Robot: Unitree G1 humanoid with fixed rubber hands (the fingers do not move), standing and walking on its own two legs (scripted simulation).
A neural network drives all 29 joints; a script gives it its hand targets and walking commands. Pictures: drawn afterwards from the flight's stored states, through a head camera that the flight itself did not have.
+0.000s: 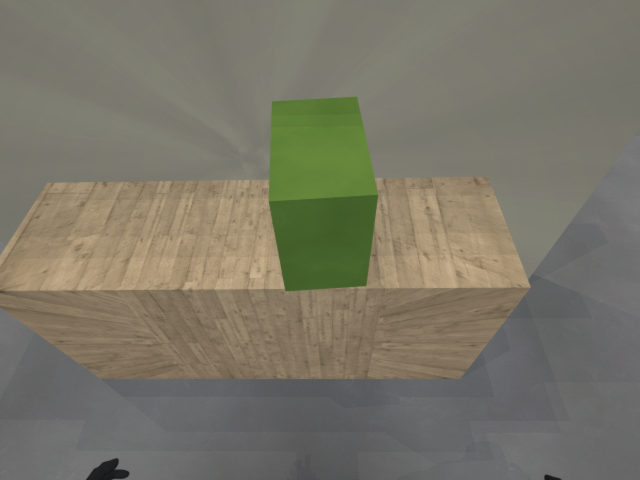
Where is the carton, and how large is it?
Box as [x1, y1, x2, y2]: [269, 97, 377, 290]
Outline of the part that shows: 356,97 272,101 269,205 285,290 360,286 366,284 377,200 377,191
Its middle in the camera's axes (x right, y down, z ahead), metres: +0.00 -0.10 +0.78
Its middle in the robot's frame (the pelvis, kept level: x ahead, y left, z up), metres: +0.64 +0.01 -0.09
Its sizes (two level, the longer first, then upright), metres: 0.278 0.170 0.267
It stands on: a pedestal, 0.56 m high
